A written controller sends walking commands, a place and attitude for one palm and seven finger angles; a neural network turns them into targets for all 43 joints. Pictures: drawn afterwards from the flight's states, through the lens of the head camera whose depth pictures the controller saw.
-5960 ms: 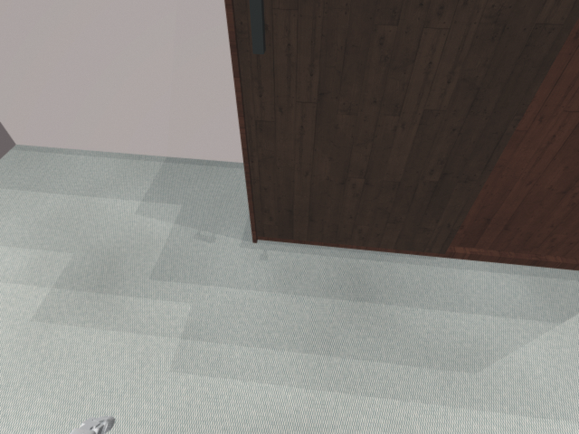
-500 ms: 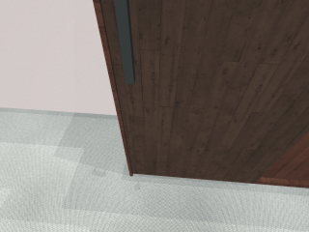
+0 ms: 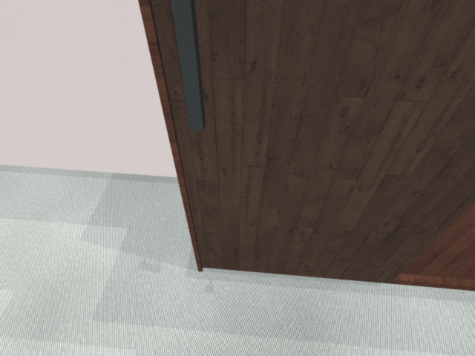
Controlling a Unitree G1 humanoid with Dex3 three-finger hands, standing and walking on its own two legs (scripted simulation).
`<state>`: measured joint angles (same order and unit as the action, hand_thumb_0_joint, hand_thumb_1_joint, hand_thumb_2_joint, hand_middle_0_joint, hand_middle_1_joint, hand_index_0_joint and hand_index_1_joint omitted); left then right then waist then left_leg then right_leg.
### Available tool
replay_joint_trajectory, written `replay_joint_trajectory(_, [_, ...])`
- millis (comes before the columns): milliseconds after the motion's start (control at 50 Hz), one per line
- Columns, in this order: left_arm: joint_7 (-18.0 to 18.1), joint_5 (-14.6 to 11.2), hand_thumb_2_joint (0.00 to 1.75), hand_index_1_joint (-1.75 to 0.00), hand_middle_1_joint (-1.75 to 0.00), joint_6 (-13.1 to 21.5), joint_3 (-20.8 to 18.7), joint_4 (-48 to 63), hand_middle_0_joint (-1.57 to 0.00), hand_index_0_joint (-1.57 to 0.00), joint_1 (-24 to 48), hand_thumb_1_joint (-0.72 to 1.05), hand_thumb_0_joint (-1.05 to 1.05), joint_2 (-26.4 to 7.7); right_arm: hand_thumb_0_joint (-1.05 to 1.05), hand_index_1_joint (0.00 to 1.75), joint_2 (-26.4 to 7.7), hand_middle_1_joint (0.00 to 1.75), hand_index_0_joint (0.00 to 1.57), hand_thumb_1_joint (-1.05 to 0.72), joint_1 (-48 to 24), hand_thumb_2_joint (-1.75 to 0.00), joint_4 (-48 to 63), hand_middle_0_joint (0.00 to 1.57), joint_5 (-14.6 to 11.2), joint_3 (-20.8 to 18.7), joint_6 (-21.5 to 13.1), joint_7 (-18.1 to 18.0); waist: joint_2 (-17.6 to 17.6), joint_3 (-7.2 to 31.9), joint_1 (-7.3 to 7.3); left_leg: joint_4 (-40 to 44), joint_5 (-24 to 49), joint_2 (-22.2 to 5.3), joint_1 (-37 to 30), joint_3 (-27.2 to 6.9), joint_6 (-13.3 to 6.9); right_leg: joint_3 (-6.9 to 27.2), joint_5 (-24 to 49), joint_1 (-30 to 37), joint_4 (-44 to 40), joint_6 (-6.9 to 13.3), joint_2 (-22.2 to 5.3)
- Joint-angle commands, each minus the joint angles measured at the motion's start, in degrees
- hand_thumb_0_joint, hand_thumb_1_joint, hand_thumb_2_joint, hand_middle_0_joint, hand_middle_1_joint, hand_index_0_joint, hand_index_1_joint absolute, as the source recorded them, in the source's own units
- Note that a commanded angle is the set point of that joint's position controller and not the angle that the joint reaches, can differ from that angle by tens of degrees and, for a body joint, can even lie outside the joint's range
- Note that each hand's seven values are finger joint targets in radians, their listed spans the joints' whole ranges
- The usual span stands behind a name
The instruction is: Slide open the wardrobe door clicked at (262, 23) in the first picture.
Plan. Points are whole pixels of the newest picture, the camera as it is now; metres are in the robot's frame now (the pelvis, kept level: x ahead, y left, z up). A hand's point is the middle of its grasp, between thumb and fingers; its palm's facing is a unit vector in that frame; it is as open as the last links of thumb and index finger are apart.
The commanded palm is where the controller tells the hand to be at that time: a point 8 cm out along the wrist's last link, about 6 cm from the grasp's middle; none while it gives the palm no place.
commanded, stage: shuffle to correct the standing spot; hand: left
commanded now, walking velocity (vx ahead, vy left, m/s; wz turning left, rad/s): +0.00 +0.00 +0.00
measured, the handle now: (194, 66) +0.55 +0.12 +0.22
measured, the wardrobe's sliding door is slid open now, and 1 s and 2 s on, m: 0.00 0.00 0.00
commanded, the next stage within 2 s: come to a stop and stand still in 0.34 s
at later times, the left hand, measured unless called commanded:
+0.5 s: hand out of the picture +0.04 +0.17 -0.19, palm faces -0.01 -0.99 -0.15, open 7.3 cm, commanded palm none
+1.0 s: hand out of the picture +0.12 +0.18 -0.19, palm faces +0.09 -0.98 -0.19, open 7.3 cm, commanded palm none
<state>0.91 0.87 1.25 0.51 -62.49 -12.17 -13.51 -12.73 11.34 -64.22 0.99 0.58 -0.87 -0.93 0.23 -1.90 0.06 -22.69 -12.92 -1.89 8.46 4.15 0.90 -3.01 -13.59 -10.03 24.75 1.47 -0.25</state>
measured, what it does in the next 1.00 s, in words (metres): steps on the spot: right foot, then left foot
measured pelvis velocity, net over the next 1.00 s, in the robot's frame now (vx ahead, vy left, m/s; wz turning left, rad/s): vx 0.06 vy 0.00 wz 0.03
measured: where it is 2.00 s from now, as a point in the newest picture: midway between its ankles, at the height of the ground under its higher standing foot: outside the picture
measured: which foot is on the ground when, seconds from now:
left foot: down 0.00-0.62, up 0.64-0.90, down 0.92-1.00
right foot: down 0.00-0.36, up 0.38-0.58, down 0.60-0.92, up 0.94-1.00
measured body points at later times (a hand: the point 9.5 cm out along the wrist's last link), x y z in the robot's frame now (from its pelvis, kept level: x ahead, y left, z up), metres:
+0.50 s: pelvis +0.06 +0.00 -0.01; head +0.09 +0.01 +0.44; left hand +0.04 +0.22 -0.18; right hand +0.00 -0.19 -0.16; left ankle -0.01 +0.13 -0.74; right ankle +0.04 -0.09 -0.70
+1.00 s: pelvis +0.06 +0.00 -0.01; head +0.07 +0.02 +0.44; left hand +0.12 +0.23 -0.17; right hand +0.15 -0.23 -0.15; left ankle +0.08 +0.10 -0.74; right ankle +0.11 -0.11 -0.73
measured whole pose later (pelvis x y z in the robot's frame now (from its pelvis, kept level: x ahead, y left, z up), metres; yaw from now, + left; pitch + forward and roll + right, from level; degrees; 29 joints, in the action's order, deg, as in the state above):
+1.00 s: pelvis +0.06 +0.00 -0.01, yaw +2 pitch -2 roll +1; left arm 2.0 1.5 -2.7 -2.5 -57.2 -10.7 -10.8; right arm -7.9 9.8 -56.9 1.5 -1.7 0.0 -1.7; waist 3.8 -3.1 1.0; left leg -32.1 -15.5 -0.2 14.5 5.8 -1.9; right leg -4.1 -22.3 -21.2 41.7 0.8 -3.0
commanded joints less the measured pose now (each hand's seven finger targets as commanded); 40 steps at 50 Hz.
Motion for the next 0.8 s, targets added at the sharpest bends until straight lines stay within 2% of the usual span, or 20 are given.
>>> replay_joint_trajectory(0, [0.33, -0.11, 0.90, -0.30, -0.30, 0.79, -1.89, 2.20, -0.20, -0.20, -0.74, 0.90, 0.00, -8.44, 0.00, 0.30, -8.17, 0.30, 0.20, -0.90, 0.51, -0.90, 2.12, 0.20, -0.08, -1.30, -1.34, -0.38, -0.19, 1.07, 0.33, 3.81, 6.98, -5.40, 0.64, -5.01, -1.96, 7.00, 8.54, 0.08, -4.75, 1.04, -6.67])
replay_joint_trajectory(60, [0.45, 0.00, 0.90, -0.30, -0.30, 0.10, -1.15, 1.01, -0.20, -0.20, -3.37, 0.90, 0.00, -4.63, 0.00, 0.30, -4.14, 0.30, 0.20, -0.90, 2.91, -0.90, 1.02, 0.20, 0.17, -0.37, -0.69, -0.18, 0.56, 0.79, 0.38, 3.11, 0.36, -4.78, 1.38, -4.01, -1.61, 6.64, -0.23, -0.16, -4.78, 0.87, -6.37])
replay_joint_trajectory(100, [0.13, 0.26, 0.90, -0.30, -0.30, -0.45, -1.41, 0.90, -0.20, -0.20, -4.40, 0.90, 0.00, -4.71, 0.00, 0.30, -3.89, 0.30, 0.20, -0.90, 4.00, -0.90, 0.93, 0.20, 0.41, -0.48, -0.19, 0.07, 1.25, -2.55, 0.58, 2.37, -9.00, -3.76, 4.55, -3.57, -1.89, 7.84, -12.38, -2.78, -5.75, 1.48, -6.17])
replay_joint_trajectory(160, [-0.16, 0.33, 0.90, -0.30, -0.30, -0.54, -2.12, 1.24, -0.20, -0.20, -6.49, 0.90, 0.00, -5.24, 0.00, 0.30, -2.82, 0.30, 0.20, -0.90, 4.83, -0.90, 1.62, 0.20, 0.62, -0.63, -0.04, 0.31, 4.64, -5.97, 1.00, -2.17, -12.02, -1.87, 9.08, -1.60, -1.85, 10.97, -19.68, -3.77, -7.94, 3.09, -7.28])
replay_joint_trajectory(240, [-0.04, 0.17, 0.90, -0.30, -0.30, 0.00, -3.16, 1.21, -0.20, -0.20, -9.72, 0.90, 0.00, -5.18, 0.00, 0.30, -1.06, 0.30, 0.20, -0.90, 6.55, -0.90, 2.24, 0.20, 0.47, -0.86, -0.76, 0.29, 5.99, -6.06, 0.84, -8.98, -9.11, -0.84, 10.67, 0.60, -1.83, 13.07, -16.82, -3.01, -8.10, 5.86, -9.63])
replay_joint_trajectory(280, [-0.09, 0.14, 0.90, -0.30, -0.30, 0.28, -3.40, 1.41, -0.20, -0.20, -9.88, 0.90, 0.00, -4.33, 0.00, 0.30, -0.37, 0.30, 0.20, -0.90, 8.89, -0.90, 1.79, 0.20, 0.32, -0.90, -1.33, 0.20, 3.65, -5.70, -0.22, -7.47, -6.93, -1.31, 7.40, 0.53, -2.15, 10.71, -11.21, -4.78, -4.49, 6.00, -8.83])
replay_joint_trajectory(320, [-0.37, 0.32, 0.90, -0.30, -0.30, 0.48, -3.15, 1.95, -0.20, -0.20, -8.53, 0.90, 0.00, -2.00, 0.00, 0.30, -1.80, 0.30, 0.20, -0.90, 13.81, -0.90, -0.03, 0.20, 0.26, -1.46, -2.02, -0.11, -5.47, -4.84, -2.06, -2.04, 1.74, -5.77, -0.52, -5.30, -4.40, 3.30, -5.54, -9.78, 6.04, 3.46, -3.41])
replay_joint_trajectory(340, [-0.43, 0.39, 0.90, -0.30, -0.30, 0.69, -2.88, 2.79, -0.20, -0.20, -6.88, 0.90, 0.00, -0.10, 0.00, 0.30, -4.22, 0.30, 0.20, -0.90, 18.23, -0.90, -1.75, 0.20, 0.45, -2.05, -2.36, -0.56, -13.79, -3.33, -3.50, 1.83, 9.53, -12.30, -6.21, -13.45, -7.89, -2.49, -6.79, -15.31, 17.02, 1.57, -0.08])
replay_joint_trajectory(360, [-0.30, 0.52, 0.90, -0.30, -0.30, 1.06, -2.45, 4.44, -0.20, -0.20, -3.49, 0.90, 0.00, 0.69, 0.00, 0.30, -5.00, 0.30, 0.20, -0.90, 21.94, -0.90, -2.67, 0.20, 0.71, -2.42, -2.39, -1.18, -16.40, -4.63, -5.08, 4.34, 21.56, -17.84, -11.88, -20.64, -12.36, -3.65, -17.51, -24.83, 25.51, 0.84, 1.23])
replay_joint_trajectory(400, [-0.35, 0.41, 0.90, -0.30, -0.30, 1.24, -2.77, 5.58, -0.20, -0.20, 0.02, 0.90, 0.00, 1.35, 0.00, 0.30, -3.94, 0.30, 0.20, -0.90, 22.73, -0.90, -2.69, 0.20, 1.05, -2.13, -2.58, -1.59, -9.12, -6.64, -4.99, 3.19, 31.97, -21.39, -12.25, -21.06, -16.15, 0.13, -20.74, -30.24, 34.04, 1.41, -2.98])
replay_joint_trajectory(420, [-0.77, 0.42, 0.90, -0.30, -0.30, 1.39, -2.81, 6.07, -0.20, -0.20, 1.42, 0.90, 0.00, 1.83, 0.00, 0.30, -3.18, 0.30, 0.20, -0.90, 21.74, -0.90, -2.22, 0.20, 1.19, -2.26, -2.75, -1.58, -6.26, -6.82, -4.74, 2.92, 32.80, -20.67, -10.92, -19.60, -15.73, 0.23, -19.95, -29.65, 32.79, 1.55, -3.73])
replay_joint_trajectory(480, [-1.07, 0.12, 0.90, -0.30, -0.30, 0.48, -2.65, 5.27, -0.20, -0.20, -1.19, 0.90, 0.00, 4.83, 0.00, 0.30, -2.87, 0.30, 0.20, -0.90, 16.03, -0.90, -0.83, 0.20, 1.07, -2.07, -2.54, -1.91, -9.48, -4.80, -1.59, 3.24, 29.98, -14.33, -1.71, -9.39, -10.89, -2.18, -13.05, -16.65, 22.26, 0.61, -3.26])
replay_joint_trajectory(540, [-0.35, -0.06, 0.90, -0.30, -0.30, 0.80, -3.20, 1.85, -0.20, -0.20, -10.74, 0.90, 0.00, 3.23, 0.00, 0.30, -2.17, 0.30, 0.20, -0.90, 13.68, -0.90, -0.47, 0.20, 0.07, -2.14, -2.05, -2.16, -4.84, 0.04, 3.23, -6.08, 28.90, -8.50, 1.38, -3.69, -5.17, -3.27, 9.07, 0.90, 1.57, -0.73, -1.95])
replay_joint_trajectory(560, [0.37, -0.08, 0.90, -0.30, -0.30, 1.35, -3.70, 0.52, -0.20, -0.20, -13.74, 0.90, 0.00, -0.58, 0.00, 0.30, -0.51, 0.30, 0.20, -0.90, 14.90, -0.90, -0.45, 0.20, -0.48, -1.98, -2.06, -1.88, -0.35, 3.10, 3.61, -9.43, 18.69, -6.34, 6.98, -2.80, -2.73, 2.20, 23.00, 10.34, 2.00, 0.30, -6.84])
replay_joint_trajectory(580, [0.91, -0.05, 0.90, -0.30, -0.30, 1.87, -4.47, 0.34, -0.20, -0.20, -14.32, 0.90, 0.00, -5.51, 0.00, 0.30, 0.47, 0.30, 0.20, -0.90, 16.34, -0.90, 0.18, 0.20, -0.99, -2.11, -2.03, -1.57, 7.07, 7.01, 2.93, -14.05, -0.88, -2.07, 11.82, -0.91, -0.89, 11.95, 42.55, 15.83, 3.29, 4.63, -16.99])
replay_joint_trajectory(600, [0.95, -0.12, 0.90, -0.30, -0.30, 1.68, -4.89, 1.01, -0.20, -0.20, -13.52, 0.90, 0.00, -9.14, 0.00, 0.30, -0.56, 0.30, 0.20, -0.90, 15.91, -0.90, 0.65, 0.20, -1.31, -3.21, -1.63, -1.84, 7.61, 6.90, 2.38, -19.93, -17.88, 0.32, 11.03, -0.62, -0.41, 12.92, 56.60, 13.54, 2.45, 9.27, -22.29])
replay_joint_trajectory(620, [1.37, -0.03, 0.90, -0.30, -0.30, 1.51, -4.61, 1.44, -0.20, -0.20, -12.50, 0.90, 0.00, -6.85, 0.00, 0.30, 2.14, 0.30, 0.20, -0.90, 14.21, -0.90, 1.21, 0.20, -1.41, -3.02, -0.46, -2.19, 14.05, 6.96, 2.57, -25.68, -23.40, -0.30, 11.28, -1.11, -0.11, 13.92, 63.25, 10.42, 2.20, 11.32, -22.87])
replay_joint_trajectory(640, [1.86, 0.21, 0.90, -0.30, -0.30, 1.06, -4.07, 1.82, -0.20, -0.20, -10.44, 0.90, 0.00, -4.52, 0.00, 0.30, 3.40, 0.30, 0.20, -0.90, 12.93, -0.90, 1.23, 0.20, -1.33, -2.78, 0.22, -2.14, 16.15, 4.76, 2.64, -29.93, -23.87, -1.19, 13.16, -2.92, -0.18, 14.06, 61.55, 7.26, 1.78, 12.42, -23.43])
replay_joint_trajectory(720, [2.46, 0.87, 0.90, -0.30, -0.30, -0.68, -4.74, 4.97, -0.20, -0.20, -3.82, 0.90, 0.00, -4.63, 0.00, 0.30, 4.57, 0.30, 0.20, -0.90, 10.87, -0.90, 1.26, 0.20, -0.73, -2.97, 1.47, -1.11, 5.40, 4.19, 1.24, -29.36, -17.97, -0.27, 12.20, -1.95, 0.29, 9.32, 41.60, 0.65, -0.39, 11.85, -20.26])
replay_joint_trajectory(780, [2.15, 1.09, 0.90, -0.30, -0.30, -1.34, -5.23, 6.70, -0.20, -0.20, -1.68, 0.90, 0.00, -5.90, 0.00, 0.30, 3.89, 0.30, 0.20, -0.90, 9.97, -0.90, 3.09, 0.20, -0.27, -3.13, 2.07, -0.48, 8.35, 3.51, 0.55, -25.26, -13.80, 0.23, 10.11, -0.66, 0.73, 9.18, 25.89, -4.67, -2.98, 10.55, -18.98])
